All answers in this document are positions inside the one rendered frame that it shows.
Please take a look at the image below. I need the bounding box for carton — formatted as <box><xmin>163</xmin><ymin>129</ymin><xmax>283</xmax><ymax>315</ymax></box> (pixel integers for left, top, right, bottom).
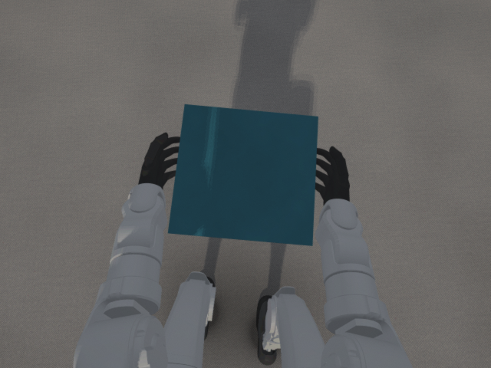
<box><xmin>168</xmin><ymin>104</ymin><xmax>318</xmax><ymax>246</ymax></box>

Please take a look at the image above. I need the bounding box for robot right forearm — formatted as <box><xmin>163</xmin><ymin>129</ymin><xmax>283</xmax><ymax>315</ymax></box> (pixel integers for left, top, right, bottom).
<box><xmin>315</xmin><ymin>199</ymin><xmax>413</xmax><ymax>368</ymax></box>

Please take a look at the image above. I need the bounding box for robot left hand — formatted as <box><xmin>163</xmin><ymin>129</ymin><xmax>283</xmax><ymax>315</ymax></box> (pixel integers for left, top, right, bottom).
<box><xmin>138</xmin><ymin>133</ymin><xmax>180</xmax><ymax>189</ymax></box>

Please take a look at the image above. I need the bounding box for robot left forearm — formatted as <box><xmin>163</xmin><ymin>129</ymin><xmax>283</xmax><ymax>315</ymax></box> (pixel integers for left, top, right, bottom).
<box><xmin>73</xmin><ymin>183</ymin><xmax>167</xmax><ymax>368</ymax></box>

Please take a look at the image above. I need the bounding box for right robot shin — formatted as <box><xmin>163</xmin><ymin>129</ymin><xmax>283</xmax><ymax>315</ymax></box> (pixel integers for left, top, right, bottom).
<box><xmin>262</xmin><ymin>287</ymin><xmax>303</xmax><ymax>350</ymax></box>

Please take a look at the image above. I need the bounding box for robot right hand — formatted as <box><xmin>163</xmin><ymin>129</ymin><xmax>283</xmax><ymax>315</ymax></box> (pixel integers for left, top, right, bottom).
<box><xmin>315</xmin><ymin>146</ymin><xmax>350</xmax><ymax>205</ymax></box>

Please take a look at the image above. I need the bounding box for left robot upper arm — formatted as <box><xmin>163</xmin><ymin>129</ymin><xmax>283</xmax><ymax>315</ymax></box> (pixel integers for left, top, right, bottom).
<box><xmin>74</xmin><ymin>313</ymin><xmax>168</xmax><ymax>368</ymax></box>

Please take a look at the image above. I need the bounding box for right robot upper arm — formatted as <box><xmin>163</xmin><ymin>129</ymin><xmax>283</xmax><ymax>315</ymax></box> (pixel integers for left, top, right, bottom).
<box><xmin>321</xmin><ymin>332</ymin><xmax>412</xmax><ymax>368</ymax></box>

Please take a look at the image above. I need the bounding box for right robot foot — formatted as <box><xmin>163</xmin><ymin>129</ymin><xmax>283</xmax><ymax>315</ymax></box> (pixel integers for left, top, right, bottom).
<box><xmin>256</xmin><ymin>295</ymin><xmax>277</xmax><ymax>365</ymax></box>

